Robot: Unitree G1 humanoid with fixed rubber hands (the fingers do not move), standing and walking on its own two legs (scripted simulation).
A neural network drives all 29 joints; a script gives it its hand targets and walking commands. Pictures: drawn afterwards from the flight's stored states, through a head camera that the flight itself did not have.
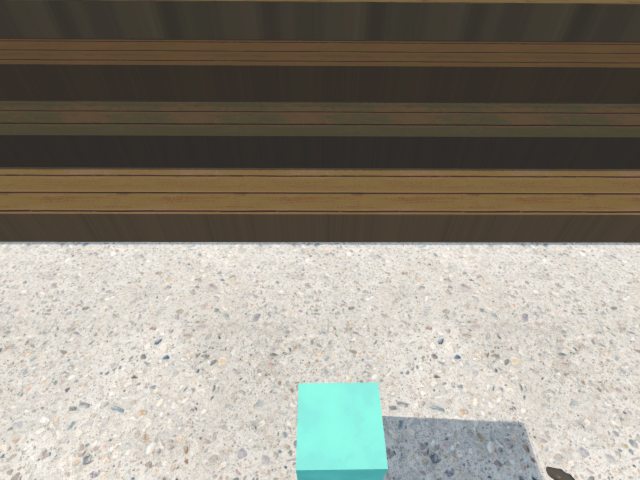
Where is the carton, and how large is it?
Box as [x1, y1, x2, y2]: [296, 382, 387, 479]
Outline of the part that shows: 377,382 298,383 296,473 298,479 381,479 387,469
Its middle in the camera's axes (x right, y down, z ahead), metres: +0.04 +0.54 +1.04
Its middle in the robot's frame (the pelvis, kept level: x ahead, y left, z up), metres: +0.37 -0.04 -0.66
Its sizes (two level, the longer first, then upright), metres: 0.210 0.200 0.250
